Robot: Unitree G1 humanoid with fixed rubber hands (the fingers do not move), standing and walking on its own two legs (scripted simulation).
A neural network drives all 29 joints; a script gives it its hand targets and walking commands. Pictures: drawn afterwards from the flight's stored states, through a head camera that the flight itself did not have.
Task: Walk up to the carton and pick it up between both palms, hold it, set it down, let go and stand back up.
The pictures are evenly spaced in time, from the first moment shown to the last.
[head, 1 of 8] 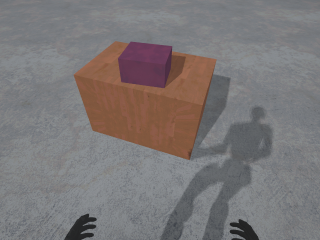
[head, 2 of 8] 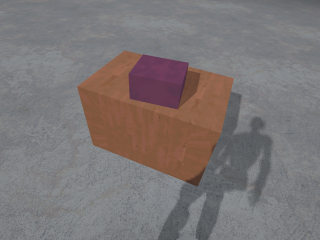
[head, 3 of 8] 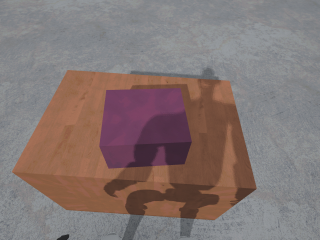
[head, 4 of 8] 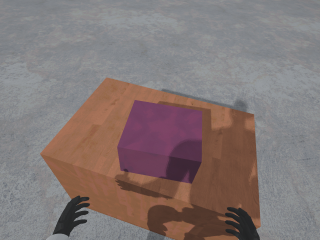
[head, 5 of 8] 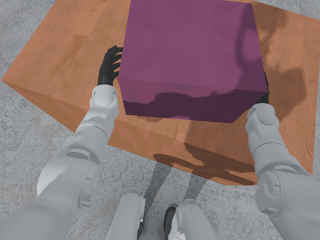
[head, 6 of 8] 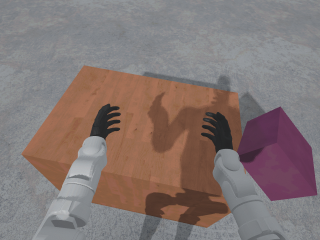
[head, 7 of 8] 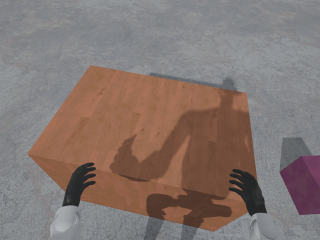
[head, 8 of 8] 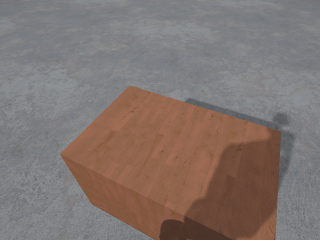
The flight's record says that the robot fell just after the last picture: no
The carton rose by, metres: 0.04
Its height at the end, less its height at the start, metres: -0.51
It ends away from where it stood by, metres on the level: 0.98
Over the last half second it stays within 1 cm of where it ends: yes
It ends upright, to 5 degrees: no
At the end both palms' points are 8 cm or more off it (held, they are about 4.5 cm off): yes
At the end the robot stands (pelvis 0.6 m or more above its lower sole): yes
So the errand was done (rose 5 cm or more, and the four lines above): no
